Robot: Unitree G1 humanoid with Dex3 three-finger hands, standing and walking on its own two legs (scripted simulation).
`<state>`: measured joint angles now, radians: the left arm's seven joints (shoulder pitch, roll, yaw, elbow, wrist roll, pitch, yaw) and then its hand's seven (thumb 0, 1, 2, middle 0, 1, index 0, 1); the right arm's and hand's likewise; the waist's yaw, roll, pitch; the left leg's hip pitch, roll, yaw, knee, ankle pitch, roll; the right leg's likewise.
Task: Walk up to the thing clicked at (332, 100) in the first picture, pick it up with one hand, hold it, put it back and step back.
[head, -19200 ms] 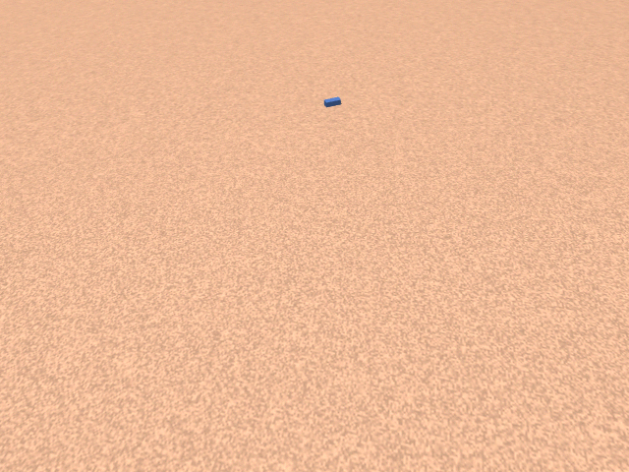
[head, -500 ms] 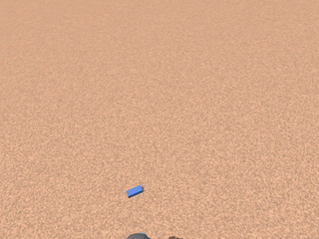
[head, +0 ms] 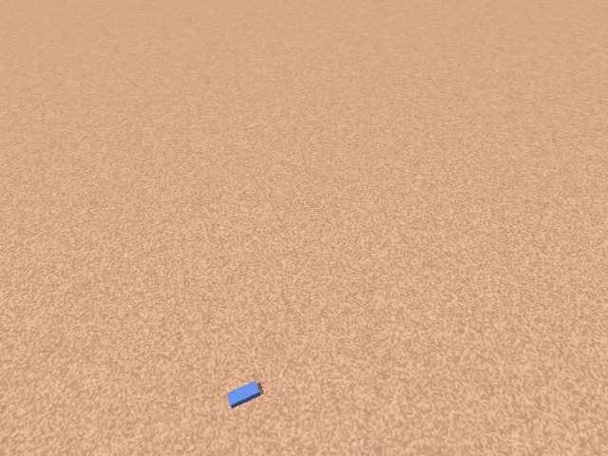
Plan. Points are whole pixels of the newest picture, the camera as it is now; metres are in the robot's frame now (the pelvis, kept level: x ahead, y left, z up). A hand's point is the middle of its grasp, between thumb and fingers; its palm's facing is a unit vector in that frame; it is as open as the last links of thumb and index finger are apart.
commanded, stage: walk up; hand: left
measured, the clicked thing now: (243, 394) +0.43 +0.24 -0.74
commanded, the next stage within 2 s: stand in 1.16 s
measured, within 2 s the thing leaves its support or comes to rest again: neither
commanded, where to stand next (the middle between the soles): +0.05 +0.00 m, yaw +0 degrees
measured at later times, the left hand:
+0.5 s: hand out of the picture +0.13 +0.24 -0.13, palm faces -0.03 -0.94 -0.33, open 7.4 cm
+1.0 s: hand out of the picture +0.10 +0.25 -0.13, palm faces -0.03 -0.94 -0.34, open 7.4 cm
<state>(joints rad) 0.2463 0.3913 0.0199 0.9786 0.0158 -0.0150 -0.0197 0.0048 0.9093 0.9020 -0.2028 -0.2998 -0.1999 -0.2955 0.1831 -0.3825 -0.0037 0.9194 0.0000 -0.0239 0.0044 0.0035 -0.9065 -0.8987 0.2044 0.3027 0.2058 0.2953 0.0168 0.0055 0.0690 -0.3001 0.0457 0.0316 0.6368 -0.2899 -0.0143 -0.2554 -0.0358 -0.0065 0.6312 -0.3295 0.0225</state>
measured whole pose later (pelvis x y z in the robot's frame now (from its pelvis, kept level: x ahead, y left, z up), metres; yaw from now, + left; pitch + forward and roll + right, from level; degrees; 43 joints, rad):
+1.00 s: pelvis +0.02 +0.00 +0.02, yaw -1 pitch -2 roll +0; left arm 0.09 0.35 0.01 1.16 0.01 0.00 -0.01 0.00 0.91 0.90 -0.20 -0.30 -0.20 -0.30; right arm 0.09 -0.35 0.00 1.15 -0.01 -0.01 0.01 0.00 -0.91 -0.90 0.20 0.30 0.20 0.30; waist 0.00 0.00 0.05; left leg -0.12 0.04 0.05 0.34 -0.17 -0.02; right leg -0.08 -0.03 0.00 0.33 -0.21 0.03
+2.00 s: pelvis +0.01 +0.00 +0.02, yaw -1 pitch -3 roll +0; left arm 0.13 0.36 -0.01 1.12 0.01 0.00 -0.01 0.00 0.91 0.90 -0.20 -0.30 -0.20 -0.30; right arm 0.10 -0.35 0.00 1.15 -0.01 -0.01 0.01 0.00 -0.91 -0.90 0.20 0.30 0.20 0.30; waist 0.00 0.00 0.06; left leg -0.13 0.03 0.05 0.32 -0.15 -0.02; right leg -0.09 -0.04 0.00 0.33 -0.19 0.03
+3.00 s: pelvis +0.02 +0.00 +0.02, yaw +0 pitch -2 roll +0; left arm 0.12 0.35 -0.01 1.11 0.01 0.00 -0.01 0.00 0.91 0.90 -0.20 -0.30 -0.20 -0.30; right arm 0.09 -0.35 0.00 1.13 -0.01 -0.01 0.01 0.00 -0.91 -0.90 0.20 0.30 0.20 0.30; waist 0.00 0.00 0.05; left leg -0.12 0.03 0.04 0.33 -0.17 -0.01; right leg -0.08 -0.05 -0.01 0.32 -0.20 0.04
